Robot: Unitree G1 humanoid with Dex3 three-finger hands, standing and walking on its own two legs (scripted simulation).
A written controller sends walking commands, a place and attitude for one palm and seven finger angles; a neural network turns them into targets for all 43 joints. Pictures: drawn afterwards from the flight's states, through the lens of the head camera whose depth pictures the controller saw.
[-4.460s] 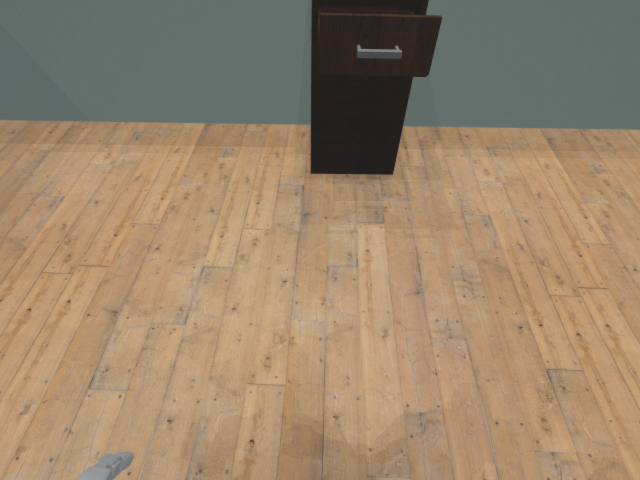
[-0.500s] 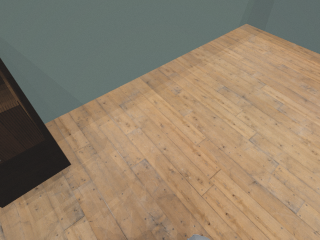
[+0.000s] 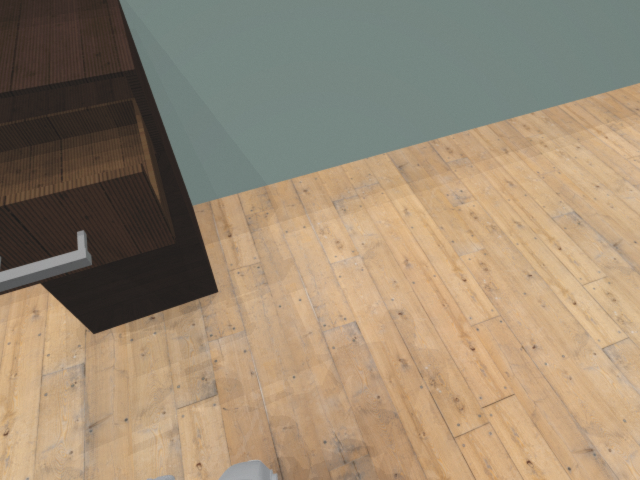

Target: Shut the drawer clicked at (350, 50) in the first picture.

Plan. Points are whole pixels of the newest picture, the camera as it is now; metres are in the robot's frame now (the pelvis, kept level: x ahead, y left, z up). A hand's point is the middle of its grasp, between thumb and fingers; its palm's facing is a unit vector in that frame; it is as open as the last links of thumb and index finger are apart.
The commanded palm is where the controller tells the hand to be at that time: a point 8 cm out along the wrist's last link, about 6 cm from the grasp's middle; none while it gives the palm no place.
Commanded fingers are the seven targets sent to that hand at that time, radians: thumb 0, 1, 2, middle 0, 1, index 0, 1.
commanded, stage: turn to face it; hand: left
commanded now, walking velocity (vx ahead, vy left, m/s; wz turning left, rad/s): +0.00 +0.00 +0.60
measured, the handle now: (39, 259) +0.40 +0.46 -0.02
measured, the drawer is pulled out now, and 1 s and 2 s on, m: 0.29 0.29 0.29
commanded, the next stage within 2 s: take the last steps up to it in 0.70 s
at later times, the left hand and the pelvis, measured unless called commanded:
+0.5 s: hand out of the picture +0.07 +0.24 -0.15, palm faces +0.27 -0.92 -0.26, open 7.4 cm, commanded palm none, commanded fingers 0.00 0.90 0.90 -0.20 -0.30 -0.20 -0.30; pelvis +0.01 +0.01 +0.01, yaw +15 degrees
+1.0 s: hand out of the picture -0.09 +0.15 -0.16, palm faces +0.52 -0.83 -0.22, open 7.4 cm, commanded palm none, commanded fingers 0.00 0.90 0.90 -0.20 -0.30 -0.20 -0.30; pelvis +0.00 -0.02 +0.01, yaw +28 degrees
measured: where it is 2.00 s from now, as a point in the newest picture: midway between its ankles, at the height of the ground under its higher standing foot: (249, 473)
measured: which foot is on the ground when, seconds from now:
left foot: up 0.00-0.04, down 0.06-0.60, up 0.62-1.00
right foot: down 0.00-0.06, up 0.08-0.58, down 0.60-1.00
